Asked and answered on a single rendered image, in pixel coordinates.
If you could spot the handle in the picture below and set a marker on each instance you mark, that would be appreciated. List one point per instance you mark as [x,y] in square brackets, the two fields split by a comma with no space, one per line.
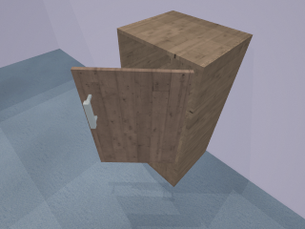
[89,112]

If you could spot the cupboard door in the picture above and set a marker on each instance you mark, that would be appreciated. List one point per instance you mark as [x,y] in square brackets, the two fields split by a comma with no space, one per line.
[140,112]

